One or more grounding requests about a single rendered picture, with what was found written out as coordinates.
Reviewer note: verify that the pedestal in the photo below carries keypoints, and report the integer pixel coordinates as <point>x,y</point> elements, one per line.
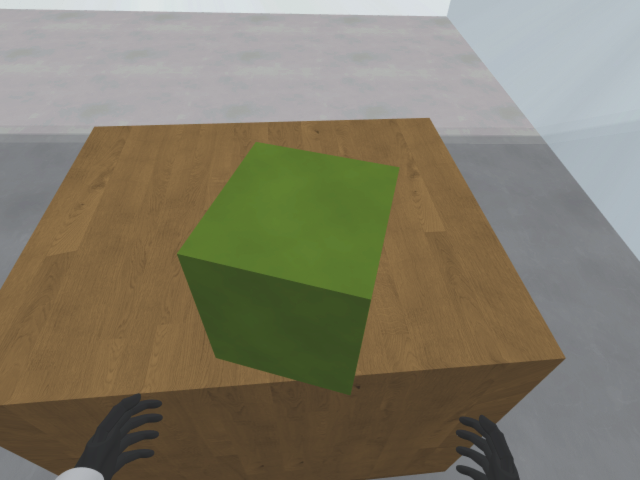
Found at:
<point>97,308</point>

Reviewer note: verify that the left robot hand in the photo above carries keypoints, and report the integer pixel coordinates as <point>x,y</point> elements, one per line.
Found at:
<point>103,452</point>

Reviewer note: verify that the right robot hand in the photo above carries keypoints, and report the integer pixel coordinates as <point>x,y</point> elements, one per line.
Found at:
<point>498,462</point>

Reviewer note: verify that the carton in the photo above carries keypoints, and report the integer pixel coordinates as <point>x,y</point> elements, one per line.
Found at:
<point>283,264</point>

